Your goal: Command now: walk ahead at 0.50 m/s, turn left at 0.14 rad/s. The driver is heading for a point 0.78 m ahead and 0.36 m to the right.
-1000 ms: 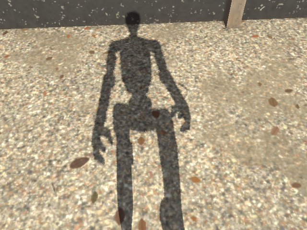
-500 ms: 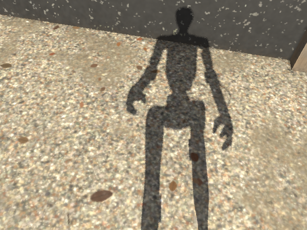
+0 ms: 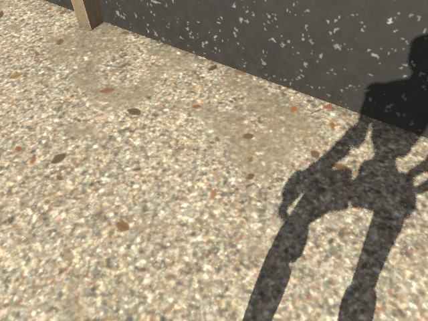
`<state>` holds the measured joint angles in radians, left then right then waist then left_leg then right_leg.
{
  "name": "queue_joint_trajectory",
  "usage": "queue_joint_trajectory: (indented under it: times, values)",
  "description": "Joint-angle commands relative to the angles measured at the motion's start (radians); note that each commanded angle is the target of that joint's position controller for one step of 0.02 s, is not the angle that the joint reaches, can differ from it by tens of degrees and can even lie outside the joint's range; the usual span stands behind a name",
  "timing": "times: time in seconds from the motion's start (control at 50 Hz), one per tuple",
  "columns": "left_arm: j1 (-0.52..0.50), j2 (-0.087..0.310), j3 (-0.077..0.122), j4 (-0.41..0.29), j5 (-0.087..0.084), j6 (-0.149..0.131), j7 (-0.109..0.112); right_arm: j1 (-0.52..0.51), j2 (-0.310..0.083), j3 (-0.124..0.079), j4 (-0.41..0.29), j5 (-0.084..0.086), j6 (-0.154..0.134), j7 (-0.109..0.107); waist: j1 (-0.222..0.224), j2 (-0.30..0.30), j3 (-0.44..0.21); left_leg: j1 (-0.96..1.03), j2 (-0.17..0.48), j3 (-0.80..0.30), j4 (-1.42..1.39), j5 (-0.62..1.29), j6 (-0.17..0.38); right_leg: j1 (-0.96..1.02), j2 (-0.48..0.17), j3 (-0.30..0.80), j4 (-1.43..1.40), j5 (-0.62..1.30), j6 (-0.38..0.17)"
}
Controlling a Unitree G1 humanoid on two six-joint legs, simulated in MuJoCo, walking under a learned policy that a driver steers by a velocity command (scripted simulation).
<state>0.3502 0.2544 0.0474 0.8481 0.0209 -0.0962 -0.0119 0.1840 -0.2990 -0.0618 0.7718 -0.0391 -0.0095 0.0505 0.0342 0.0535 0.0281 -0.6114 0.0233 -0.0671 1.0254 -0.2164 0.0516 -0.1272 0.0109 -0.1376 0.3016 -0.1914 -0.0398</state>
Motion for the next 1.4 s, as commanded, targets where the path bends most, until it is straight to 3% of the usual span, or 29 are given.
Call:
queue_joint_trajectory:
  times: [0.02, 0.14, 0.2, 0.22, 0.24, 0.26, 0.3, 0.34, 0.5, 0.62, 0.68, 0.72, 0.74, 0.76, 0.78, 0.8, 0.84, 0.88, 0.96, 1.02, 1.14, 1.22, 1.24, 1.26, 1.28, 1.3, 1.32, 1.34, 1.4]
  values:
    - [-0.016, 0.104, 0.016, -0.032, -0.012, -0.015, -0.010, -0.028, -0.003, 0.016, -0.065, -0.007, -0.015, 0.011, -0.045, -0.140, 0.015, 0.001, 0.035, 0.048, -0.184, 0.110, -0.019, -0.022, -0.215, 0.161, -0.171, 0.223, -0.142]
    - [0.079, 0.173, 0.034, 0.013, -0.007, 0.007, -0.010, -0.170, -0.015, 0.032, -0.107, 0.007, -0.040, -0.002, -0.001, -0.155, 0.016, 0.158, 0.004, 0.117, -0.445, 0.066, -0.027, 0.036, -0.242, 0.211, -0.079, 0.359, -0.131]
    - [0.079, 0.145, 0.026, 0.022, -0.017, 0.019, -0.007, 0.070, -0.070, 0.007, -0.029, -0.017, -0.071, -0.030, -0.107, -0.085, -0.109, 0.523, -0.007, 0.089, -0.602, 0.063, 0.016, -0.017, -0.170, 0.175, 0.227, 0.409, -0.088]
    - [0.055, 0.085, 0.008, -0.025, -0.022, 0.014, -0.008, 0.245, -0.153, -0.013, -0.012, -0.041, -0.080, -0.047, -0.179, 0.048, -0.257, 0.761, 0.239, -0.159, -0.635, -0.061, 0.066, -0.184, -0.104, 0.124, 0.515, 0.127, -0.061]
    - [0.139, 0.008, -0.006, -0.057, -0.040, 0.019, -0.003, 0.252, -0.250, -0.038, -0.014, -0.030, -0.066, -0.056, -0.132, 0.255, -0.314, 0.891, 0.449, -0.513, -0.754, -0.140, 0.147, -0.479, 0.033, 0.082, 0.767, -0.355, -0.039]
    - [0.104, 0.111, 0.021, -0.028, -0.017, 0.039, 0.007, 0.209, -0.174, -0.026, -0.021, -0.005, -0.058, -0.054, -0.129, 0.096, -0.223, 0.784, 0.416, -0.489, -0.759, -0.186, 0.151, -0.532, -0.021, 0.172, 0.865, -0.326, -0.053]
    - [0.046, 0.080, 0.023, -0.027, -0.020, 0.046, -0.006, 0.097, -0.053, 0.007, -0.022, 0.006, -0.068, -0.049, -0.070, 0.046, -0.054, 0.603, 0.310, -0.233, -0.813, -0.039, 0.106, -0.517, -0.081, 0.187, 0.832, -0.180, -0.047]
    - [0.047, 0.070, 0.028, -0.016, 0.002, 0.068, -0.019, 0.070, -0.019, 0.016, -0.014, 0.013, -0.080, -0.056, -0.034, 0.070, -0.019, 0.530, 0.249, -0.093, -0.848, 0.084, 0.074, -0.478, -0.100, 0.175, 0.814, -0.121, -0.023]
    - [-0.174, 0.033, 0.021, -0.101, 0.012, 0.097, -0.054, 0.160, -0.034, 0.002, 0.052, 0.019, -0.104, -0.061, -0.037, 0.025, 0.036, 0.555, 0.237, 0.147, -0.890, 0.287, 0.099, -0.608, -0.113, 0.143, 0.676, 0.112, 0.019]
    - [-0.341, 0.036, 0.005, -0.173, 0.019, 0.092, -0.072, 0.217, -0.086, -0.015, 0.091, 0.017, -0.091, -0.067, -0.074, 0.021, 0.077, 0.632, 0.257, 0.266, -0.847, 0.408, 0.072, -0.505, -0.080, 0.035, 0.390, 0.124, -0.041]
    - [-0.300, 0.058, 0.015, -0.175, 0.023, 0.093, -0.060, 0.222, -0.126, -0.024, 0.104, 0.016, -0.072, -0.073, -0.046, 0.044, 0.027, 0.709, 0.261, 0.318, -0.667, 0.817, 0.051, -0.389, 0.003, -0.026, 0.342, -0.023, -0.101]
    - [-0.088, 0.092, 0.039, -0.117, 0.026, 0.078, -0.041, 0.207, -0.154, -0.031, 0.100, 0.019, -0.050, -0.072, 0.052, 0.023, -0.103, 0.666, 0.246, 0.342, -0.323, 0.888, 0.035, -0.133, 0.084, -0.030, 0.257, -0.058, -0.153]
    - [0.075, 0.165, 0.068, -0.068, 0.037, 0.071, -0.024, 0.205, -0.134, -0.024, 0.077, 0.016, -0.049, -0.069, 0.119, -0.062, -0.205, 0.470, 0.216, 0.345, -0.035, 0.611, 0.001, 0.127, 0.000, 0.126, 0.200, -0.111, -0.196]
    - [0.039, 0.302, 0.098, -0.083, 0.029, 0.074, -0.011, 0.246, 0.003, 0.004, 0.003, 0.021, -0.056, -0.050, 0.032, -0.311, -0.267, 0.010, 0.026, 0.303, 0.321, -0.297, -0.064, 0.420, -0.309, 0.658, 0.125, -0.117, -0.333]
    - [0.081, 0.305, 0.102, -0.102, -0.005, 0.084, -0.010, 0.124, -0.079, -0.009, -0.031, 0.014, -0.068, -0.046, 0.098, -0.173, -0.326, -0.113, -0.030, 0.067, 0.426, -0.317, -0.069, 0.441, -0.356, 0.907, -0.013, -0.085, -0.374]
    - [0.033, 0.272, 0.094, -0.085, -0.008, 0.088, -0.001, 0.058, -0.073, -0.005, -0.052, 0.025, -0.078, -0.042, 0.072, -0.118, -0.182, -0.180, 0.033, 0.035, 0.404, -0.206, -0.056, 0.351, -0.339, 0.732, -0.018, -0.004, -0.347]
    - [-0.055, 0.172, 0.066, -0.086, -0.015, 0.078, 0.007, 0.081, -0.062, 0.000, -0.030, 0.017, -0.084, -0.048, -0.012, -0.039, -0.046, -0.065, 0.095, 0.035, 0.226, -0.106, -0.053, 0.100, -0.240, 0.534, -0.033, 0.216, -0.270]
    - [-0.092, 0.135, 0.051, -0.096, -0.022, 0.062, 0.006, 0.126, -0.057, 0.001, -0.021, -0.009, -0.048, -0.045, -0.061, -0.056, -0.057, 0.045, 0.102, 0.032, 0.154, -0.105, -0.073, -0.005, -0.182, 0.443, -0.056, 0.330, -0.252]
    - [-0.027, 0.170, 0.059, -0.081, -0.021, 0.040, 0.000, 0.047, -0.030, 0.007, -0.056, -0.011, -0.016, -0.035, -0.049, -0.068, -0.028, 0.000, 0.091, 0.060, 0.013, -0.015, -0.103, -0.048, -0.132, 0.406, -0.097, 0.311, -0.244]
    - [0.037, 0.169, 0.059, -0.070, -0.022, 0.041, 0.001, -0.080, -0.035, 0.009, -0.095, -0.007, -0.015, -0.033, -0.003, -0.094, 0.006, -0.074, 0.082, 0.056, -0.134, 0.104, -0.114, -0.003, -0.118, 0.428, -0.106, 0.261, -0.216]
    - [0.116, 0.181, 0.061, -0.058, -0.016, 0.063, 0.021, -0.197, -0.029, 0.024, -0.140, 0.012, -0.033, -0.038, 0.045, -0.128, -0.024, -0.001, -0.021, 0.072, -0.328, 0.162, -0.092, 0.092, -0.092, 0.410, 0.086, 0.727, -0.146]
    - [0.028, 0.201, 0.066, -0.095, -0.008, 0.070, 0.031, -0.056, -0.087, 0.012, -0.107, 0.016, -0.053, -0.058, -0.031, -0.157, -0.065, 0.264, -0.077, 0.044, -0.526, 0.128, -0.040, 0.061, -0.059, 0.481, 0.253, 0.754, -0.072]
    - [-0.011, 0.199, 0.065, -0.107, -0.023, 0.061, 0.025, 0.044, -0.104, 0.006, -0.085, 0.009, -0.069, -0.069, -0.094, -0.127, -0.103, 0.424, -0.042, 0.031, -0.630, 0.272, -0.017, 0.009, -0.013, 0.464, 0.389, 0.703, -0.043]
    - [-0.001, 0.134, 0.046, -0.147, -0.043, 0.051, 0.021, 0.166, -0.173, -0.006, -0.081, -0.005, -0.080, -0.083, -0.122, -0.013, -0.238, 0.683, 0.198, -0.148, -0.589, 0.573, 0.037, -0.129, 0.039, 0.406, 0.641, 0.340, -0.010]
    - [0.188, 0.068, 0.038, -0.150, -0.067, 0.062, 0.037, 0.146, -0.228, -0.014, -0.109, -0.002, -0.063, -0.077, -0.028, 0.180, -0.375, 0.872, 0.515, -0.443, -0.516, 1.110, 0.193, -0.330, 0.198, 0.270, 0.917, -0.545, 0.006]
    - [0.243, 0.151, 0.049, -0.105, -0.007, 0.084, 0.050, 0.151, -0.179, -0.014, -0.105, 0.032, -0.040, -0.074, -0.012, 0.062, -0.387, 0.805, 0.500, -0.470, -0.498, 1.053, 0.232, -0.370, 0.113, 0.258, 0.997, -0.509, 0.010]
    - [0.144, 0.162, 0.048, -0.110, 0.014, 0.100, 0.045, 0.069, -0.119, -0.002, -0.127, 0.031, -0.037, -0.083, -0.015, 0.054, -0.305, 0.690, 0.457, -0.430, -0.590, 0.686, 0.244, -0.413, 0.082, 0.235, 1.023, -0.412, 0.021]
    - [0.043, 0.171, 0.050, -0.122, 0.026, 0.114, 0.032, 0.003, -0.049, 0.021, -0.135, 0.031, -0.032, -0.086, -0.021, 0.000, -0.173, 0.553, 0.351, -0.289, -0.670, 0.455, 0.187, -0.409, 0.041, 0.221, 0.950, -0.344, 0.034]
    - [0.033, 0.138, 0.047, -0.131, 0.018, 0.154, -0.006, -0.016, -0.085, 0.014, -0.108, 0.022, -0.036, -0.095, 0.007, 0.098, -0.077, 0.378, 0.238, -0.074, -0.750, 0.406, 0.142, -0.313, 0.024, 0.187, 0.884, -0.252, 0.063]
